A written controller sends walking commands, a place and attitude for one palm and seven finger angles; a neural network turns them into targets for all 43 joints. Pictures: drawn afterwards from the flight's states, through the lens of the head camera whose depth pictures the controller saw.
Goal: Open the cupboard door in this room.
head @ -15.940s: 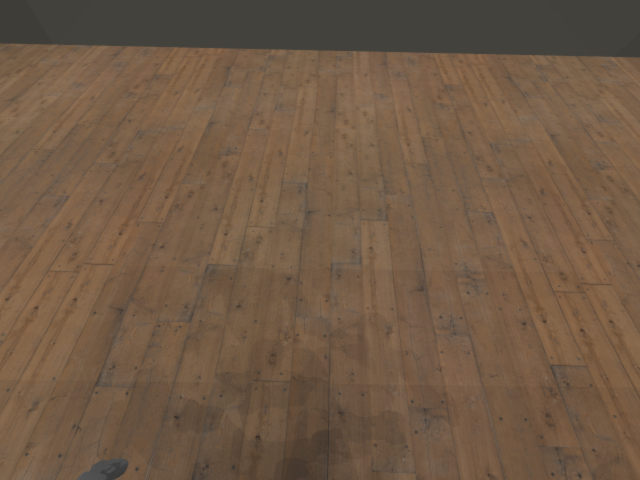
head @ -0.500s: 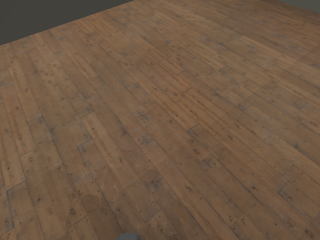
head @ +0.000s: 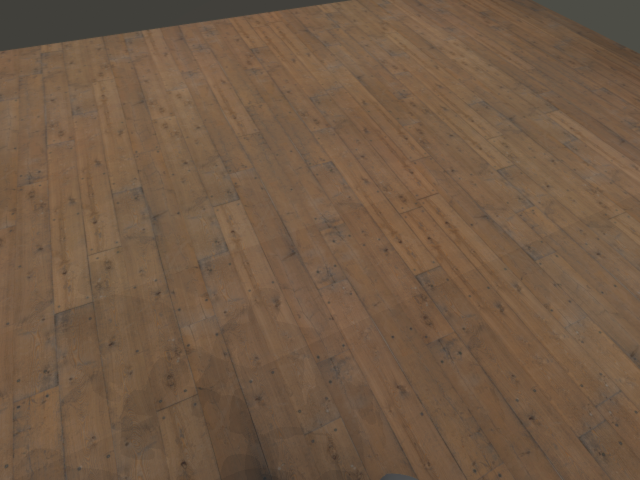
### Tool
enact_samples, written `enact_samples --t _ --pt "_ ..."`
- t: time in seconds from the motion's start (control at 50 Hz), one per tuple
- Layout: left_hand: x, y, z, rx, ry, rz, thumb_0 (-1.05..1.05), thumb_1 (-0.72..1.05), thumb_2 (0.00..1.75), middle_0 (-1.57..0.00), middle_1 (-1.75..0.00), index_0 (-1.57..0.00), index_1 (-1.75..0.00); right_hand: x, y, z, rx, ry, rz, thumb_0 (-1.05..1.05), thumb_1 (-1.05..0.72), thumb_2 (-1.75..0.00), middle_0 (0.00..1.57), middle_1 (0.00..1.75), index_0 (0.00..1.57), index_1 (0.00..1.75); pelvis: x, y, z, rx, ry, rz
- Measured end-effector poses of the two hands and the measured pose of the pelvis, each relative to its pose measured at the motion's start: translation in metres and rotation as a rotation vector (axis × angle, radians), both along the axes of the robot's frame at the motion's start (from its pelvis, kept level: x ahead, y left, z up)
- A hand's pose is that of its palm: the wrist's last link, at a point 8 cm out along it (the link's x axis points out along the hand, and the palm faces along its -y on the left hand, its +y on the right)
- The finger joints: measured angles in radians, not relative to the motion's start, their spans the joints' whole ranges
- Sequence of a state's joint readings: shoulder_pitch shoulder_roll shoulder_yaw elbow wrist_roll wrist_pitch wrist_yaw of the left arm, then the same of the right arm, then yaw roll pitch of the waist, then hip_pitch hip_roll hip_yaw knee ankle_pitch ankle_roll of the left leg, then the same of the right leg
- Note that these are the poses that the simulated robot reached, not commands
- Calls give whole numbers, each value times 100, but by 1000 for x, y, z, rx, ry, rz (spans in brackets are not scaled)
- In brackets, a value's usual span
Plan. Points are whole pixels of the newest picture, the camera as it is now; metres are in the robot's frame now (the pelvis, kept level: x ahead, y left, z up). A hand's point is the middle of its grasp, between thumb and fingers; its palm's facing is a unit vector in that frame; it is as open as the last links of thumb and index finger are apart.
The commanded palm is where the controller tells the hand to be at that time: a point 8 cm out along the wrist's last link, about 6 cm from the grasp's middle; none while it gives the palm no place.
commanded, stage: turn or walk to find it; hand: left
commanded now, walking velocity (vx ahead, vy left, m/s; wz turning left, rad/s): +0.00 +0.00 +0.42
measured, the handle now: out of the picture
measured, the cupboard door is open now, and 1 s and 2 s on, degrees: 0 0 0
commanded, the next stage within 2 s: stand and wait in 1.36 s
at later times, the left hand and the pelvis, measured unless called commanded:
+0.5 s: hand out of the picture +0.00 +0.16 -0.16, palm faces +0.24 -0.93 -0.26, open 7.4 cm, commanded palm none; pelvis -0.02 -0.04 +0.00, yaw +14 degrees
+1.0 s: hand out of the picture -0.04 +0.21 -0.16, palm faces +0.45 -0.85 -0.26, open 7.4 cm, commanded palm none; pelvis -0.03 -0.02 -0.01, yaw +26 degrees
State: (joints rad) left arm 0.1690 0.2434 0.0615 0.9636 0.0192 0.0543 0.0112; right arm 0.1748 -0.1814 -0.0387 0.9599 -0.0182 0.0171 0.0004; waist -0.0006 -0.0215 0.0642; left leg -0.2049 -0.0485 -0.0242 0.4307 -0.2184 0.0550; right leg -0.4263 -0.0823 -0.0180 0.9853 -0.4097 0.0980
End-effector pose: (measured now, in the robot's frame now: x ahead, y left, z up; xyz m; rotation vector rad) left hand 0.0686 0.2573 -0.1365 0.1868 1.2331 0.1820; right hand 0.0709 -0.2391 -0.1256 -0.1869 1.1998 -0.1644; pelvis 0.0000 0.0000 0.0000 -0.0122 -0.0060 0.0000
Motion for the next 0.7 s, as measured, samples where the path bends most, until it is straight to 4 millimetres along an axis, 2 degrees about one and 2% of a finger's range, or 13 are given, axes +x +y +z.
enact_samples --t 0.12,0.18,0.26,0.4,0.52,0.64,0.7 --pt "19 -24 10 15 -80 -3 1 91 90 -20 -30 -20 -29 -31 -17 -18 29 86 -7 1 -90 -89 20 30 20 30 -6 -18 -4 12 9 55" --pt "20 -38 13 35 -128 3 1 91 90 -20 -30 -20 -30 -42 -32 -32 48 125 -4 1 -90 -89 20 30 20 30 -9 -32 -11 28 14 83" --pt "1 -53 21 45 -133 38 1 90 90 -20 -30 -21 -30 -46 -48 -36 54 166 20 1 -90 -89 20 30 20 30 -14 -43 -8 34 -1 127" --pt "-48 -62 20 38 -60 135 1 90 90 -20 -30 -21 -30 -33 -59 -30 39 182 94 1 -90 -90 20 30 20 30 -17 -48 -2 47 -5 201" --pt "-97 -53 8 15 9 234 1 90 90 -20 -30 -21 -30 -1 -44 -24 6 166 196 1 -91 -90 20 30 20 30 -21 -39 -4 48 4 262" --pt "-155 -23 -19 -11 88 348 1 90 90 -20 -30 -21 -30 49 0 -20 -34 42 325 1 -91 -90 20 30 20 30 -31 -14 -18 18 10 326" --pt "-175 -11 -22 -8 137 385 1 90 90 -20 -30 -21 -30 64 22 -10 -34 -16 369 1 -90 -90 20 30 20 30 -34 -8 -16 17 3 334"
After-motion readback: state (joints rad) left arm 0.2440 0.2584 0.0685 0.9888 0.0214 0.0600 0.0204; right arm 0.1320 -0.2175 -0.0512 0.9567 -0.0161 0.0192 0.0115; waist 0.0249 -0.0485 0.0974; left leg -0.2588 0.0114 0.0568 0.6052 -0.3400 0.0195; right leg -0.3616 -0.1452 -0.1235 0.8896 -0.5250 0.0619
